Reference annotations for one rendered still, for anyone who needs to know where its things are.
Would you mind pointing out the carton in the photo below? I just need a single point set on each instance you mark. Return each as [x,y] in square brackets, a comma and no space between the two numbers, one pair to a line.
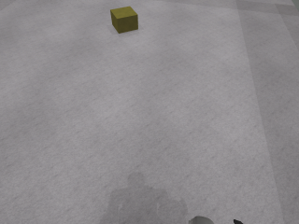
[124,19]

